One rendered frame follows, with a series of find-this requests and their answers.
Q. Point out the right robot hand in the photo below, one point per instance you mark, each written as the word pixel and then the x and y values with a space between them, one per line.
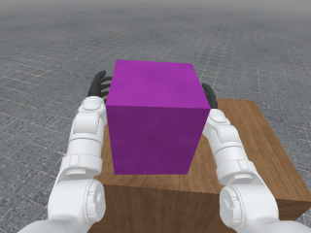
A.
pixel 210 95

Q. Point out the left robot hand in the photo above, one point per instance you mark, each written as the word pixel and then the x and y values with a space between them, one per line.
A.
pixel 97 86

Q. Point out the robot right forearm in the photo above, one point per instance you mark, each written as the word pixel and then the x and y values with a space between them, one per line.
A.
pixel 233 165

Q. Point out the pedestal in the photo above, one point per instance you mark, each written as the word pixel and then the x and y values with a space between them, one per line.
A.
pixel 190 203

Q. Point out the robot left forearm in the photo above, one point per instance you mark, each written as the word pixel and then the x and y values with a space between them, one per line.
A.
pixel 83 158

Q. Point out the robot left upper arm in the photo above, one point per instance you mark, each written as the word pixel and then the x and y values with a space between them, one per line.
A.
pixel 74 207

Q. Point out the carton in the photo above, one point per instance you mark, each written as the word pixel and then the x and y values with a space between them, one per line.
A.
pixel 156 113

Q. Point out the robot right upper arm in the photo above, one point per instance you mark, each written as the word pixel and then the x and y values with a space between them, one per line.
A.
pixel 251 208

